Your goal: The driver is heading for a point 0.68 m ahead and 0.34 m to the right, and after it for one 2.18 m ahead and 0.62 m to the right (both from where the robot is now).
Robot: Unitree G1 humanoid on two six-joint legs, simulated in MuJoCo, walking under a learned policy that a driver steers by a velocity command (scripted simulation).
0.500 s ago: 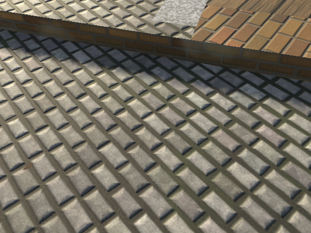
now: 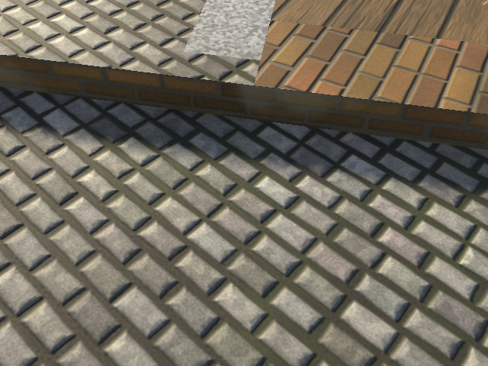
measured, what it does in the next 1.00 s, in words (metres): walks ahead, turning right: right foot, then left foot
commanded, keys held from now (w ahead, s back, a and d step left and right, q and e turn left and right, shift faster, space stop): w+e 1.00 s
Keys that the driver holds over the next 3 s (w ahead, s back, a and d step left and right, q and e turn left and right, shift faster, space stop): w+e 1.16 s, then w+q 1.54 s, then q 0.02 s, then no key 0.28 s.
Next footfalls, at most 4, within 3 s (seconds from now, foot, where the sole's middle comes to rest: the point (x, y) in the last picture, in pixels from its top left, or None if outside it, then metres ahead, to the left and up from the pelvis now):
0.34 right None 0.34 -0.17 -0.78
0.82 left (271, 303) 0.69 -0.07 -0.78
1.36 right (398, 285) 0.74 -0.47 -0.78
1.84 left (363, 200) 1.08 -0.42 -0.78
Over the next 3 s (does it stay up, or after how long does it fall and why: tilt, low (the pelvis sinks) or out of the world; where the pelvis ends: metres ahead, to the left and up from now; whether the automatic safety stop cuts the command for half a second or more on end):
stays up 1.46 -0.45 0.10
